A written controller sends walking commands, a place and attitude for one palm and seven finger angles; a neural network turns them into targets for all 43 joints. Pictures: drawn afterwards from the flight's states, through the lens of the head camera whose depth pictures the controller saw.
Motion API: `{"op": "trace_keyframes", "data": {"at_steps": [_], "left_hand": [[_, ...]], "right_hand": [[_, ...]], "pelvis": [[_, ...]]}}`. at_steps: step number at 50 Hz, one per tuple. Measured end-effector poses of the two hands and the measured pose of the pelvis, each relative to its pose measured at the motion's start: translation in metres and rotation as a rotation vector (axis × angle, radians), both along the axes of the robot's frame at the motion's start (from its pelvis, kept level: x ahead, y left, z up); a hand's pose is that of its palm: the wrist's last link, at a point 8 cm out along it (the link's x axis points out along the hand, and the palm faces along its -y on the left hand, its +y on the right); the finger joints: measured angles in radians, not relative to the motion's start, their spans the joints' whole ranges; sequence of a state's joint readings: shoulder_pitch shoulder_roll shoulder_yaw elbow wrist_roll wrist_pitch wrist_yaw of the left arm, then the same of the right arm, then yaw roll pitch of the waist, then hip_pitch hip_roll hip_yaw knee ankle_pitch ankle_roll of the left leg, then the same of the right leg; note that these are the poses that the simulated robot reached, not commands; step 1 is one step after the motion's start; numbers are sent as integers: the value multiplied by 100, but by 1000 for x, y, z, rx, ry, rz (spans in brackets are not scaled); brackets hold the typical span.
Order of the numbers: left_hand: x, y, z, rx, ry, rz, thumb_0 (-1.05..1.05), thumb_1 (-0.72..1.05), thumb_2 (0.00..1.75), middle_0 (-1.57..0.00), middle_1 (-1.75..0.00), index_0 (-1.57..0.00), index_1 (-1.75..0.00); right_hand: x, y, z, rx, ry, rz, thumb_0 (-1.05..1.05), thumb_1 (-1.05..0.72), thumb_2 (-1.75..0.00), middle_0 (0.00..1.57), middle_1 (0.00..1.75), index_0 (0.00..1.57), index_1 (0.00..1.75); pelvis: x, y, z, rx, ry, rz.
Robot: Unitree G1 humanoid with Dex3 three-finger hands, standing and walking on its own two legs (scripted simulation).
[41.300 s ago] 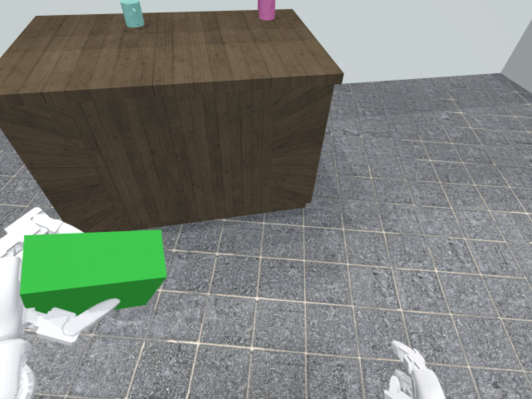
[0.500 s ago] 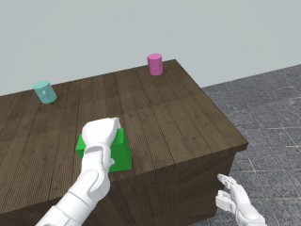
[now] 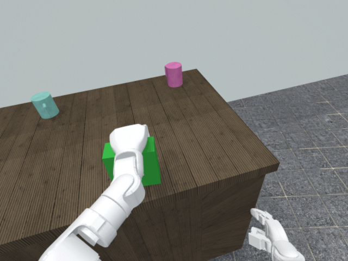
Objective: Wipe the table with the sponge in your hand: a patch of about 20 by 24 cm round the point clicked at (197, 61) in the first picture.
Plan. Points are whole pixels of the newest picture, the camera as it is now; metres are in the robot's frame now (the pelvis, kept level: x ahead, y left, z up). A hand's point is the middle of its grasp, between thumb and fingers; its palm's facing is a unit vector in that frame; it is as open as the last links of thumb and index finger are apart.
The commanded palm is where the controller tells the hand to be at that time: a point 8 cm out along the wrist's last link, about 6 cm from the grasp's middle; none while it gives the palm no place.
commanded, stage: wipe forward along the third lane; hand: left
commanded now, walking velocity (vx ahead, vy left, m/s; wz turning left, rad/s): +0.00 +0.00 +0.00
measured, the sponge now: (135, 169) +0.34 +0.16 +0.04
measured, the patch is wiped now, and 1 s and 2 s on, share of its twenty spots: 0.90 0.90 1.00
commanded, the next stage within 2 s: wipe back along the third lane in 1.36 s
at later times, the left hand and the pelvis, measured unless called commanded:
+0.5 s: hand (137, 142) +0.39 +0.15 +0.09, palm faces -0.03 -0.06 -1.00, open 9.9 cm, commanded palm +0.37 +0.16 +0.13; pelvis +0.00 -0.01 +0.00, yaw -1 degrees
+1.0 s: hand (135, 130) +0.44 +0.18 +0.09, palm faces -0.06 -0.05 -1.00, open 9.9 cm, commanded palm +0.42 +0.19 +0.13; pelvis +0.01 -0.01 +0.00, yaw -2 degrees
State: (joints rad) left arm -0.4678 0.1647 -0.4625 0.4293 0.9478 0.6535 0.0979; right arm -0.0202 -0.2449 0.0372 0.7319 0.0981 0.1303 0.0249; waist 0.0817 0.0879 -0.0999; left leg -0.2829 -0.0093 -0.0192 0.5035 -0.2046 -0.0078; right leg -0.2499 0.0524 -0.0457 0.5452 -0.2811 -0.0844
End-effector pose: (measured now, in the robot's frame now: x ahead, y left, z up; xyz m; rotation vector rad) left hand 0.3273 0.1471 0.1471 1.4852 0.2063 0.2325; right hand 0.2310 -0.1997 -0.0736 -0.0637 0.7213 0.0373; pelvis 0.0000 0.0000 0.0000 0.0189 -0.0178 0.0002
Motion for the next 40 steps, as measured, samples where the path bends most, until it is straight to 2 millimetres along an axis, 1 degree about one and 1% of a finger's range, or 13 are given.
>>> {"op": "trace_keyframes", "data": {"at_steps": [6,15,23,30,40], "left_hand": [[11,-1,-1,1,22,7,-1,-52,106,-73,-138,-81,-128],[27,1,0,5,45,9,0,-53,106,-75,-137,-82,-127],[41,3,0,10,56,15,0,-53,106,-75,-137,-82,-128],[54,6,1,22,65,20,0,-53,106,-75,-137,-82,-128],[77,16,2,13,84,34,1,-53,107,-74,-138,-81,-129]], "right_hand": [[-17,-13,-8,-26,42,-45,1,-91,-90,20,30,20,30],[-49,-33,-22,-65,120,-116,1,-91,-90,20,30,20,30],[-73,-45,-32,-80,172,-167,1,-91,-90,20,30,20,30],[-83,-51,-36,-92,201,-190,1,-91,-90,20,30,20,30],[-89,-57,-37,-110,227,-210,1,-91,-90,20,30,20,30]], "pelvis": [[-2,-2,0,0,14,-4],[-5,-5,0,0,33,-12],[-5,-7,0,0,50,-21],[-4,-9,0,-1,67,-24],[1,-10,1,-3,94,-27]]}}
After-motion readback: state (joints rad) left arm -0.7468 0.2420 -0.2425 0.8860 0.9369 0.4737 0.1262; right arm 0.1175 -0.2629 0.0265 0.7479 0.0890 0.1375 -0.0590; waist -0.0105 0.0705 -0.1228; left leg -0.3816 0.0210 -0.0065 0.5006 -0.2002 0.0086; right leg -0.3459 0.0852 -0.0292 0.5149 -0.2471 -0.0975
